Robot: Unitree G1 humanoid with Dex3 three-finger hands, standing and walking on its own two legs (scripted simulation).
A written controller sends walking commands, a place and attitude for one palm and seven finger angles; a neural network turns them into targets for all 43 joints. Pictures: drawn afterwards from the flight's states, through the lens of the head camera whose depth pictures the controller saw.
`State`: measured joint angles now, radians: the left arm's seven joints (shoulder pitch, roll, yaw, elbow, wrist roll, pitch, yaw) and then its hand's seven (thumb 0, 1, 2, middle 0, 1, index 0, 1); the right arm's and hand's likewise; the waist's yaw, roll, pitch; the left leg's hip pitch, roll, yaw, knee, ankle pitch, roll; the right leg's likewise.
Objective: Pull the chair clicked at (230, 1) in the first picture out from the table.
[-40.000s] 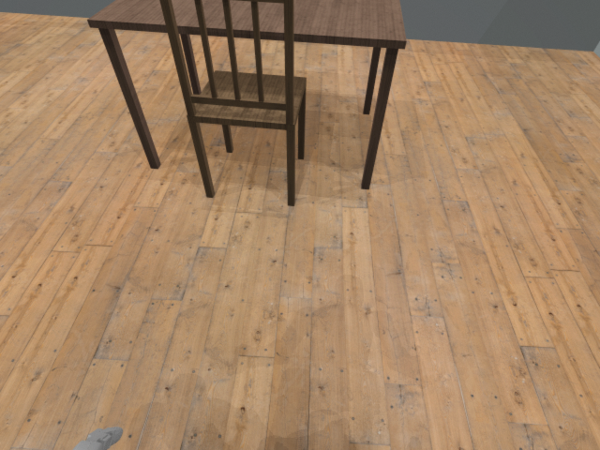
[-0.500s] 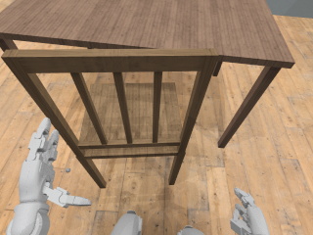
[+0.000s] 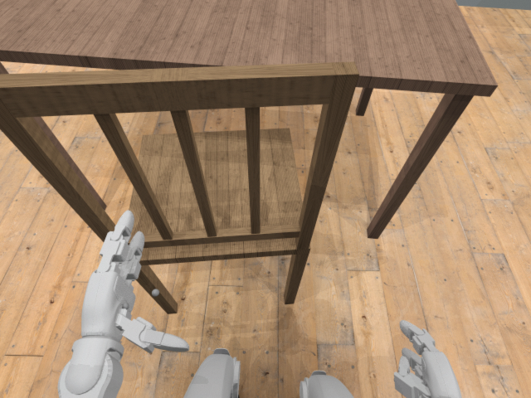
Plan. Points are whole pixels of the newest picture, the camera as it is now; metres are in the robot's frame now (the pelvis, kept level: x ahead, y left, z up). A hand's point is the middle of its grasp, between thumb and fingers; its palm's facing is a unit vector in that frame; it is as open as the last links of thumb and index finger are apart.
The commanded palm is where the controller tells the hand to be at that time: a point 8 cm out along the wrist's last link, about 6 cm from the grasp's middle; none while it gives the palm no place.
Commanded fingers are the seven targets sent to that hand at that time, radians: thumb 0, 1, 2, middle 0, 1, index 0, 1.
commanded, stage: aim the fingers beside a spindle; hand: left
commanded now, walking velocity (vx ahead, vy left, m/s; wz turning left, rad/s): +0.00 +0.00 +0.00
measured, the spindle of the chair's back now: (199, 185) +0.44 +0.13 +0.03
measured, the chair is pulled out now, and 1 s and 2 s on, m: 0.16 0.16 0.16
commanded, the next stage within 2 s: none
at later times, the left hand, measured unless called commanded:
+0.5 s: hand (179, 278) +0.28 +0.13 +0.04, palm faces +0.11 -0.99 +0.01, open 16.9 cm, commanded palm +0.25 +0.18 +0.02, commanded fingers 0.00 -0.50 0.30 -0.06 -0.08 -0.06 -0.08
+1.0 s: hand (229, 289) +0.28 +0.07 -0.01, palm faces +0.00 -1.00 +0.02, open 16.9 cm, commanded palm +0.26 +0.14 +0.01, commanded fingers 0.00 -0.50 0.30 -0.06 -0.08 -0.06 -0.08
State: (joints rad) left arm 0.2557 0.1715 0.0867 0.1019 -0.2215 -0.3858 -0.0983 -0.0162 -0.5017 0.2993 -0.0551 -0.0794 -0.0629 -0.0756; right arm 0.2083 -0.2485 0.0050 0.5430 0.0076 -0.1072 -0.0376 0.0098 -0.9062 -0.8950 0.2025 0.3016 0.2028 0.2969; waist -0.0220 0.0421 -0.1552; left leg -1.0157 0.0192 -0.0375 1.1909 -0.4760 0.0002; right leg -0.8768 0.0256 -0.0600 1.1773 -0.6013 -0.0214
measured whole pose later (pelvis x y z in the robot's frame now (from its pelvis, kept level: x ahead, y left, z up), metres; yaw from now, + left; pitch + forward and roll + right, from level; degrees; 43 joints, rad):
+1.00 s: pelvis +0.00 +0.00 -0.02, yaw +0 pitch +21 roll -1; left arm 0.13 0.03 -0.16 0.22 -0.03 -0.44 0.15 -0.02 -0.50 0.30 -0.05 -0.08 -0.06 -0.08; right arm 0.18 -0.21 0.01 0.52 -0.02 0.01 0.02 0.01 -0.91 -0.90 0.20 0.30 0.20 0.30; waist -0.03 0.03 -0.18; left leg -1.15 0.02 -0.02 1.29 -0.51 0.00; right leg -1.02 0.02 -0.05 1.30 -0.65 -0.03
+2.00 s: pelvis +0.00 +0.00 -0.01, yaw +0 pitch +20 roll -2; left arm 0.11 0.07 -0.08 0.22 -0.13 -0.39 0.09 -0.02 -0.50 0.30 -0.05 -0.08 -0.05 -0.07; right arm 0.21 -0.23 0.02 0.53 0.02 0.02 0.02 0.01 -0.91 -0.90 0.20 0.30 0.20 0.30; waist -0.01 0.06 -0.19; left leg -1.09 0.01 -0.03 1.25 -0.50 0.01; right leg -0.96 0.01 -0.06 1.24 -0.63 -0.02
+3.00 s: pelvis +0.00 -0.01 -0.02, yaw +0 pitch +21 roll -2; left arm 0.08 0.14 0.00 0.08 -0.04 -0.52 0.28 -0.02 -0.50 0.30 -0.07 -0.08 -0.07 -0.08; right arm 0.17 -0.21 0.00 0.54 -0.02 0.01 0.03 0.01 -0.91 -0.90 0.20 0.30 0.20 0.30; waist -0.03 0.04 -0.18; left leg -1.14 0.02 -0.04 1.30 -0.51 -0.01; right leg -1.01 0.03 -0.06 1.30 -0.65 -0.03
